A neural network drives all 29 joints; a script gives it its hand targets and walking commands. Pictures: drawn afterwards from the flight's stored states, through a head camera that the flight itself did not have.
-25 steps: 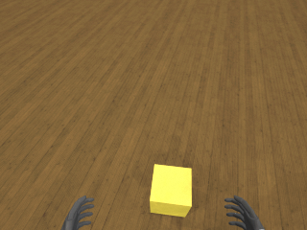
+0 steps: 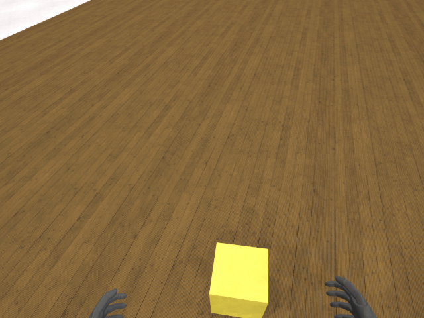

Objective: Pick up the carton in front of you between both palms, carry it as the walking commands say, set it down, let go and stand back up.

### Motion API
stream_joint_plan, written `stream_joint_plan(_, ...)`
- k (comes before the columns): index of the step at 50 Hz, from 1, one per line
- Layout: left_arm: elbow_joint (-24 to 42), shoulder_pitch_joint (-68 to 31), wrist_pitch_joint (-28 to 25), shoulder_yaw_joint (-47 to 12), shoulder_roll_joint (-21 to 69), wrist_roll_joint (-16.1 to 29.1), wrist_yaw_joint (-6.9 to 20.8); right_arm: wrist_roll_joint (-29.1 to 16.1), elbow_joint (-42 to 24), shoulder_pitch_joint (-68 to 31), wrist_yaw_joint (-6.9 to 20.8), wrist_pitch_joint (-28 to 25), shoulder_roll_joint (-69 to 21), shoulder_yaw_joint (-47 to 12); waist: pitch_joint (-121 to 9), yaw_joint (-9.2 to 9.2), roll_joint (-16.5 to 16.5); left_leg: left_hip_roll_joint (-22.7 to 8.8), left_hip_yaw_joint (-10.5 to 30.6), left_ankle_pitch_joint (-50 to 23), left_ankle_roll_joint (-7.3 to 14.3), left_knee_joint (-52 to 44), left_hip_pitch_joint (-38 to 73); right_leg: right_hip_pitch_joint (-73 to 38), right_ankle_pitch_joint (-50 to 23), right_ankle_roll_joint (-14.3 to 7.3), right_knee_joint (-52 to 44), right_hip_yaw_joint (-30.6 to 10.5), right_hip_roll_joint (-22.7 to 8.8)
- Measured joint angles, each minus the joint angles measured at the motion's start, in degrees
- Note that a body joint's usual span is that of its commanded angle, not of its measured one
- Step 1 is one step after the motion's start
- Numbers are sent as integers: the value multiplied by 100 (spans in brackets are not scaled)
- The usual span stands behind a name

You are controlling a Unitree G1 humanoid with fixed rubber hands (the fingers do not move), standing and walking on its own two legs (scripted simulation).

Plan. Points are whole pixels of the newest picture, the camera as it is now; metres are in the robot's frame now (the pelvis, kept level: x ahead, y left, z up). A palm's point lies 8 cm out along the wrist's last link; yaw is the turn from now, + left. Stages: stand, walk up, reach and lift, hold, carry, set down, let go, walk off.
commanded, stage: stand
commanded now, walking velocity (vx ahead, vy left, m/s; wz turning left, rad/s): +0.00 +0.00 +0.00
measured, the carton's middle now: (238, 282) +0.43 -0.08 -0.65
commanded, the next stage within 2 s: none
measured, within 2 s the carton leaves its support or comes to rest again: neither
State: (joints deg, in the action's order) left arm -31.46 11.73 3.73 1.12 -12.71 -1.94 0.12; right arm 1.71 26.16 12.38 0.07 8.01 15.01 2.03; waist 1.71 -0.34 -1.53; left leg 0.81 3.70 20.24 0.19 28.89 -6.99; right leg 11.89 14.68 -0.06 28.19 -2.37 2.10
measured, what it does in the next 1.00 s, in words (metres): stands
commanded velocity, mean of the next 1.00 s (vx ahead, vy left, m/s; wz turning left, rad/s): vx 0.00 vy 0.00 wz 0.00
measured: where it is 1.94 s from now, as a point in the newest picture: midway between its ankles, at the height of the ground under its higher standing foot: outside the picture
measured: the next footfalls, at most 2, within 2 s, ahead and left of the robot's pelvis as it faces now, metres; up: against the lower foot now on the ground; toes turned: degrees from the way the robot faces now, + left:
none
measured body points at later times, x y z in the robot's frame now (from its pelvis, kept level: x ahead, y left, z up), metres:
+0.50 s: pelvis +0.01 -0.02 +0.00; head +0.02 -0.03 +0.45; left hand +0.14 +0.28 -0.09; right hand +0.15 -0.30 -0.10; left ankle -0.05 +0.12 -0.74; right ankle +0.01 -0.12 -0.74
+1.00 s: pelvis +0.00 -0.02 +0.01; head +0.00 -0.03 +0.46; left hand +0.10 +0.30 -0.10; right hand +0.12 -0.31 -0.11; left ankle -0.05 +0.12 -0.74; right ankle +0.01 -0.12 -0.74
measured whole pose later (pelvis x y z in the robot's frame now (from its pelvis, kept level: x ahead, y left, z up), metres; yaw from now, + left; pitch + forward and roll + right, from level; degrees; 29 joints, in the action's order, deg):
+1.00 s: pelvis +0.00 -0.02 +0.01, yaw +1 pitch -2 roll +0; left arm -54.5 7.2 -0.1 2.3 -20.0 -1.4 -0.4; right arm 1.7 48.9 11.2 -1.5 -0.5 21.6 0.7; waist 1.3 0.7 -1.9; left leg 0.0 4.6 16.8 -1.0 22.9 -4.1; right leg 9.4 12.5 -1.3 23.9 -1.0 2.1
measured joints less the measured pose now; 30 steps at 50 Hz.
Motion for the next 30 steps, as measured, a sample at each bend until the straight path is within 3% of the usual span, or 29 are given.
stream_joint_plan(9, -874, -48, -269, 210, -531, -68, -63, 78, 888, 41, -37, -598, 432, 118, -112, 28, -119, -10, 77, 80, -58, 139, -247, 269, 149, -77, 233, 93, 4)
stream_joint_plan(30, -1655, -323, -370, 140, -591, 21, -99, 17, 1651, -50, -164, -773, 578, -60, -54, 65, -76, -85, 157, -51, -136, -228, 91, -68, 83, -153, -63, 202, 30)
